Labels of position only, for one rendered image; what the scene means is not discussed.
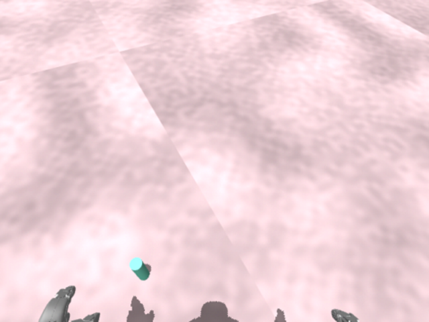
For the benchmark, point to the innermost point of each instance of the left robot hand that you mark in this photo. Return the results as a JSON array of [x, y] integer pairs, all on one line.
[[56, 309]]

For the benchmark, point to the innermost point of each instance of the right robot hand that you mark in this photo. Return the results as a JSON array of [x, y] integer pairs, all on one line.
[[341, 316]]

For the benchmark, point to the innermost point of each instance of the can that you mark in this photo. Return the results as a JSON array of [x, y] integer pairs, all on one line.
[[139, 268]]

